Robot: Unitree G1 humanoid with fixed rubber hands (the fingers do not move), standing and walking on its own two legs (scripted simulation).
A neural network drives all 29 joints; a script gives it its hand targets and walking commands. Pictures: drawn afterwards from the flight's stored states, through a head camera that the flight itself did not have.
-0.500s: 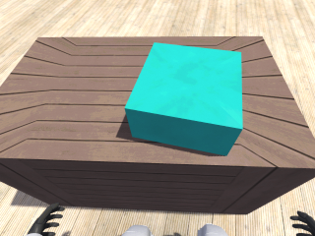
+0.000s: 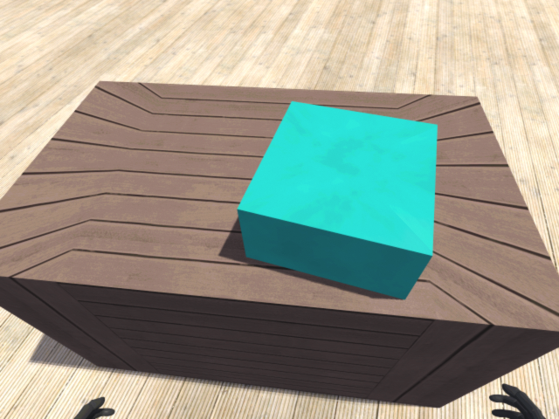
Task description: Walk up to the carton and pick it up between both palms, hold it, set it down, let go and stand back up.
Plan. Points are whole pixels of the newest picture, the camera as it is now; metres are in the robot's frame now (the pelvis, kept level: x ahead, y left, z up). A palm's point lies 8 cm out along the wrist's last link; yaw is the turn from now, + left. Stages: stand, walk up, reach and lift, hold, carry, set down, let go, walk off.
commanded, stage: walk up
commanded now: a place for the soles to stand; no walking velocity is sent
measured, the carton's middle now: (342, 190) +0.51 -0.06 -0.02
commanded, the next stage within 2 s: none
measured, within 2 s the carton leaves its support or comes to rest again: neither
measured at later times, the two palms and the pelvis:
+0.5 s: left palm out of the picture +0.09 +0.32 -0.10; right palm out of the picture +0.11 -0.32 -0.10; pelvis +0.01 -0.01 +0.00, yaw +1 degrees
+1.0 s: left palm out of the picture +0.08 +0.31 -0.10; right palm out of the picture +0.13 -0.32 -0.10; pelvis +0.01 -0.01 +0.00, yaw +2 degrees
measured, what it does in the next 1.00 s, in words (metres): stands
